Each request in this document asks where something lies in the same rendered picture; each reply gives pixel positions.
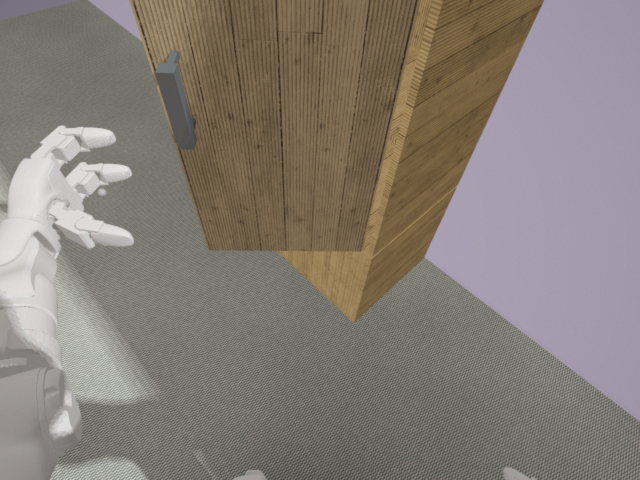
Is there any left robot forearm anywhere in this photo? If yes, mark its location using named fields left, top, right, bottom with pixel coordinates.
left=0, top=218, right=62, bottom=378

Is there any left robot shin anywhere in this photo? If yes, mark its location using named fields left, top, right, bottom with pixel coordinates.
left=245, top=470, right=266, bottom=478

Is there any cupboard door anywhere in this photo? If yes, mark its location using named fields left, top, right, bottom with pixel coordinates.
left=129, top=0, right=421, bottom=252

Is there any handle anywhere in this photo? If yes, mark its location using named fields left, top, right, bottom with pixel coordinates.
left=155, top=50, right=197, bottom=150

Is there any left robot hand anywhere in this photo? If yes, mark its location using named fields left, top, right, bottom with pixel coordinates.
left=6, top=125, right=134, bottom=249

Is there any robot left upper arm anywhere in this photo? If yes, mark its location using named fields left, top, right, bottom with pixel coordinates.
left=0, top=367, right=82, bottom=480

